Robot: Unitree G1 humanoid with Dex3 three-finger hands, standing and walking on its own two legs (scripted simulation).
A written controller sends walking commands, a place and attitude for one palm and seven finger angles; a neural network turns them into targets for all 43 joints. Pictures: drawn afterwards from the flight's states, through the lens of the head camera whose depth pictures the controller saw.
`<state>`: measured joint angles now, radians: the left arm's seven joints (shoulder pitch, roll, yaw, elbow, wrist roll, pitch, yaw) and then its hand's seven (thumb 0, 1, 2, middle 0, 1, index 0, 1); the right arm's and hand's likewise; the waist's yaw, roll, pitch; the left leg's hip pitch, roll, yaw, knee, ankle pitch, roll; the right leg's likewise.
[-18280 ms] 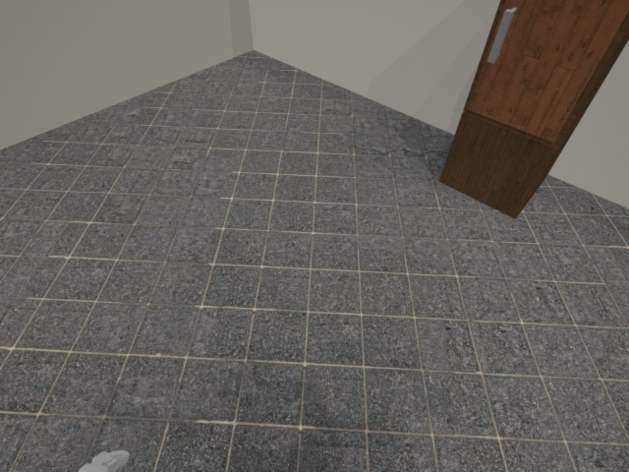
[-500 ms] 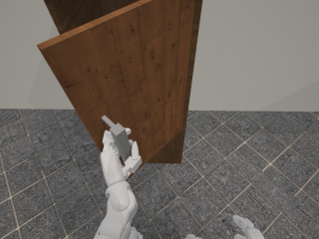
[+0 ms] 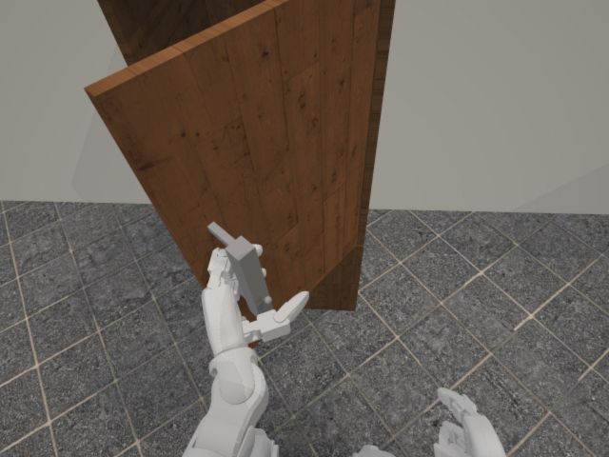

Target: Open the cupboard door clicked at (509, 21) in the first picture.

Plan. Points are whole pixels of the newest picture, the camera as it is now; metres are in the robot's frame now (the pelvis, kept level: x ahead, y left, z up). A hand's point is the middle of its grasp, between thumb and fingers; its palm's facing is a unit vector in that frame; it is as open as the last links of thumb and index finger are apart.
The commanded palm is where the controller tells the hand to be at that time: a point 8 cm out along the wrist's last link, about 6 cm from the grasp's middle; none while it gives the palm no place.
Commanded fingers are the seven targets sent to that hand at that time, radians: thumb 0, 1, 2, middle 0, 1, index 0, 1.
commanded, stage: open thumb and fingers to let go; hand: left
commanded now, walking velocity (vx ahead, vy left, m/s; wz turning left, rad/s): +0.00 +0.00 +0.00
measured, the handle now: (241, 273) +0.35 +0.10 +0.04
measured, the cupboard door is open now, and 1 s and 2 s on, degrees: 51 55 55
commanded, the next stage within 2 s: slide the hand sideways off the handle in 0.42 s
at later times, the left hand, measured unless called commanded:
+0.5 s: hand (270, 303) +0.31 +0.06 +0.04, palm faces +0.25 -0.97 -0.04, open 15.3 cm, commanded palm +0.27 +0.11 +0.04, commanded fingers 0.00 -0.50 0.30 -0.15 -0.30 -0.15 -0.30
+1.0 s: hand (254, 348) +0.25 +0.07 +0.04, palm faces -0.12 -0.99 +0.01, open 16.3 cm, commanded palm +0.23 +0.14 +0.04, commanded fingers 0.00 -0.50 0.30 -0.15 -0.30 -0.15 -0.30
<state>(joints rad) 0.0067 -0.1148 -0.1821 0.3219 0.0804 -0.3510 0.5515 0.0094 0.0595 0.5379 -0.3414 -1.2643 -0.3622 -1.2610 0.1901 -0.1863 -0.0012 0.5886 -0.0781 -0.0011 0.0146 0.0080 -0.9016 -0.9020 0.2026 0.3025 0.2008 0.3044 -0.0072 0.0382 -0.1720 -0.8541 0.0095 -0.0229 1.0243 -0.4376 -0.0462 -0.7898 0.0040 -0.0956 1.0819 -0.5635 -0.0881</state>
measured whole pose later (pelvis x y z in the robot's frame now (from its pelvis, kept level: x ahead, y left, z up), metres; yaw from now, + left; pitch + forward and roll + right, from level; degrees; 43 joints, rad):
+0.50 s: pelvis -0.01 +0.02 +0.00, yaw -1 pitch +15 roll +0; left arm -0.04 -0.11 -0.24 0.34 0.11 -0.32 0.59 -0.01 -0.50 0.30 -0.28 -0.55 -0.28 -0.56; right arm 0.19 -0.18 0.01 0.59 -0.08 -0.02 0.02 0.01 -0.90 -0.90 0.20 0.30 0.20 0.30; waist -0.02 0.04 -0.16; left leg -0.88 0.02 -0.01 1.07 -0.45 -0.02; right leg -0.81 0.01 -0.08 1.10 -0.55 -0.06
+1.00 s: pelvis -0.02 +0.04 -0.01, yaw -2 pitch +14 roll +0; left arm 0.18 0.02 -0.25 0.12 0.01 -0.40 0.14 -0.01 -0.50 0.30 -0.16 -0.31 -0.16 -0.31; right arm 0.25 -0.22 0.00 0.46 -0.02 0.01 0.03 0.01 -0.90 -0.90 0.20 0.30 0.20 0.30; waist -0.02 0.03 -0.15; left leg -0.89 0.01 0.01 1.12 -0.47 0.00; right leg -0.82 0.00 -0.06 1.14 -0.56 -0.04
